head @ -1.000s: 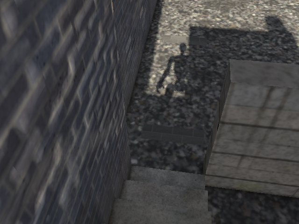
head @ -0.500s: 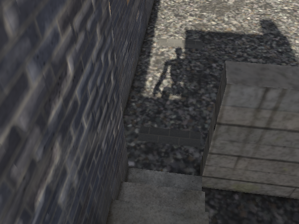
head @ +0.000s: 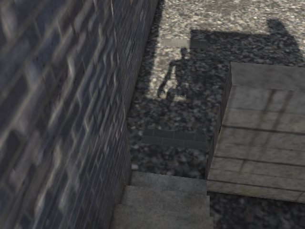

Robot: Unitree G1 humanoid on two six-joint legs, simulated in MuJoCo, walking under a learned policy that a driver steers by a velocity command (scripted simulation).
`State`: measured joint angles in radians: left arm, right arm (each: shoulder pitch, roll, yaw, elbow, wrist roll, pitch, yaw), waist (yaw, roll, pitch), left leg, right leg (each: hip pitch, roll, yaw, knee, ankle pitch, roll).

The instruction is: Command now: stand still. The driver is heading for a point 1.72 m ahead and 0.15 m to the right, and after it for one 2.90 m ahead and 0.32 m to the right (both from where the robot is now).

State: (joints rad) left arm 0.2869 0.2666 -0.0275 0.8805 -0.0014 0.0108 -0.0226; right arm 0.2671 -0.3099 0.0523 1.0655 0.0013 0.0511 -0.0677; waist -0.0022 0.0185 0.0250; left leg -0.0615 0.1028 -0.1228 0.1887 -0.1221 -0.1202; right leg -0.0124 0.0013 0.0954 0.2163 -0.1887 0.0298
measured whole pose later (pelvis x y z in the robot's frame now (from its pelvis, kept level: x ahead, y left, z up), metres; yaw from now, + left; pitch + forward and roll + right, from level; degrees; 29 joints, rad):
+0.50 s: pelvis +0.00 +0.00 +0.00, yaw +0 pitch -1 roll +0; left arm 0.29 0.27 -0.03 0.89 0.00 0.01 -0.02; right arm 0.28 -0.31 0.05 1.07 0.00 0.05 -0.07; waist 0.00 0.01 0.02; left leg -0.05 0.10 -0.12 0.18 -0.12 -0.12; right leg 0.00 0.00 0.10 0.21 -0.19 0.03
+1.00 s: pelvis +0.04 +0.00 -0.01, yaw -1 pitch -1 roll +0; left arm 0.27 0.26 -0.04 0.80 -0.01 0.00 0.00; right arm 0.25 -0.30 0.05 0.97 0.02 0.00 -0.06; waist 0.01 0.02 0.00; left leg -0.07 0.09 -0.12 0.36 -0.27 -0.11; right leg 0.00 0.00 0.11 0.33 -0.30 0.03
